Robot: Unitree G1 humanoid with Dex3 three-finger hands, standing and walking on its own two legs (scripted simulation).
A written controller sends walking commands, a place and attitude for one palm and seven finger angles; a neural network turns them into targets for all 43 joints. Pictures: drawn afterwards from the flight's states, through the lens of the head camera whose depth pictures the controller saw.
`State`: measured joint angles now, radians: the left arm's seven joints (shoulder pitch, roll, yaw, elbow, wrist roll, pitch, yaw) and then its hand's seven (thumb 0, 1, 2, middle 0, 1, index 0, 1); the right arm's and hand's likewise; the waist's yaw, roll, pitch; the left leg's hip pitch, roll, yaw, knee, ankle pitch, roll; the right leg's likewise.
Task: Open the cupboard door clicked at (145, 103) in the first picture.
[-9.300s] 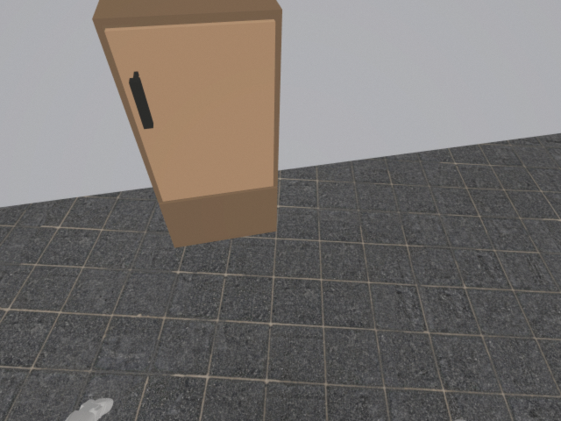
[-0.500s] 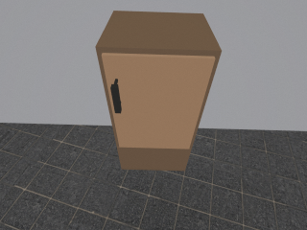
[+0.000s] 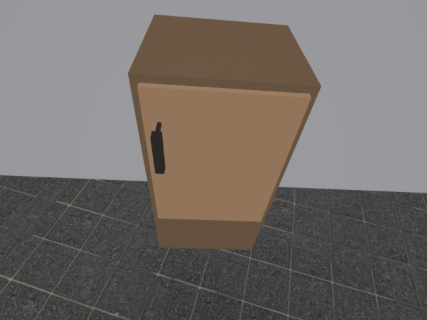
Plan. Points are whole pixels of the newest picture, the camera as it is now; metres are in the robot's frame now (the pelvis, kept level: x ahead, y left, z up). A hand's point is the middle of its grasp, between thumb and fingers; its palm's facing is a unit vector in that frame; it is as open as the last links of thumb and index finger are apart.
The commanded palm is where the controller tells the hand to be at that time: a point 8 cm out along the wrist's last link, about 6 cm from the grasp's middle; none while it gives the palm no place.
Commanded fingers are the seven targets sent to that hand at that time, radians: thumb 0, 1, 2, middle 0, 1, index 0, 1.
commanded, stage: come to a stop and stand still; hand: left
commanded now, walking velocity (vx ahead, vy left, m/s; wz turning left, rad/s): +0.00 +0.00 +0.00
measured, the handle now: (159, 148) +0.54 +0.18 -0.03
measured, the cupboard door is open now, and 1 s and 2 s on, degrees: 0 0 0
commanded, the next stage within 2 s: look again from close up in 1.56 s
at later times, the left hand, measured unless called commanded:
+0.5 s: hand out of the picture +0.15 +0.15 -0.17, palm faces +0.02 -0.98 -0.22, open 7.3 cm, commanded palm none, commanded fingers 0.00 0.90 0.90 -0.20 -0.30 -0.20 -0.30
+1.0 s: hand out of the picture +0.00 +0.19 -0.17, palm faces -0.02 -0.98 -0.18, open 7.3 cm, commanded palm none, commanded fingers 0.00 0.90 0.90 -0.20 -0.30 -0.20 -0.30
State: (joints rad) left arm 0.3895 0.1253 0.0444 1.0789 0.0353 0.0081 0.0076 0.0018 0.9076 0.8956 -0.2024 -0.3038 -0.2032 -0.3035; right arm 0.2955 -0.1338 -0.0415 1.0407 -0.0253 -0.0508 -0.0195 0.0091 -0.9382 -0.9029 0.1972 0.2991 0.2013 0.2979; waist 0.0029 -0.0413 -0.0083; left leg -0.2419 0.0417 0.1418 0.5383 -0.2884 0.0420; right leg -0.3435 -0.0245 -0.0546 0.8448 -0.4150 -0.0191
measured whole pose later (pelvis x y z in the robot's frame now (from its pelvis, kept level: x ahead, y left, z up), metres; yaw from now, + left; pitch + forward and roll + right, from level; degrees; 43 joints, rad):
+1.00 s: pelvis +0.01 +0.00 +0.01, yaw -1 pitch +0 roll -1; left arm 0.31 0.20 0.05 1.06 0.03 0.07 0.00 0.00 0.91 0.90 -0.20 -0.30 -0.20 -0.30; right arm 0.33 -0.13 -0.03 1.05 -0.03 -0.01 -0.04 0.01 -0.92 -0.90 0.20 0.30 0.20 0.30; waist -0.03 -0.03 0.03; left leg -0.19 0.02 0.09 0.36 -0.18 0.03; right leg -0.33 -0.03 -0.02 0.78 -0.39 0.04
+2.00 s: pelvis +0.00 -0.01 +0.00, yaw -1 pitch -2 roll +0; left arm 0.30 0.17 0.00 1.08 0.02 0.00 0.04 0.00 0.91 0.90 -0.20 -0.30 -0.20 -0.30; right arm 0.31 -0.16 0.01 1.06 -0.02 -0.01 -0.03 0.02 -0.95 -0.90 0.20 0.30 0.20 0.30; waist 0.00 0.00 0.01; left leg -0.21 0.00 0.06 0.53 -0.28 0.03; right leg -0.19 -0.03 -0.05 0.51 -0.29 0.01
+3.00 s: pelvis -0.03 -0.06 -0.09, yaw +1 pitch +15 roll -2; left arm 0.21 0.35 0.35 0.20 -0.40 -0.29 -0.50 0.00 0.21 0.60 -0.25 -0.75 -0.25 -0.75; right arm 0.19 -0.18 0.03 0.61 0.04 -0.21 -0.06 0.01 -0.90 -0.90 0.20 0.30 0.21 0.30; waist -0.01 0.03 -0.10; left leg -0.95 0.06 -0.04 1.19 -0.51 -0.04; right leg -0.89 0.01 -0.13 1.15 -0.53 -0.05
